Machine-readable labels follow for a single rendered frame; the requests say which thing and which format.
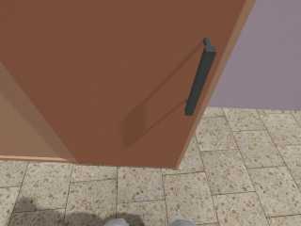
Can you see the handle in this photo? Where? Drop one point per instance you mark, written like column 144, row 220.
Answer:
column 204, row 66

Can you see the wardrobe door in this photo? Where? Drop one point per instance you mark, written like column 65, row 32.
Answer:
column 111, row 77
column 23, row 130

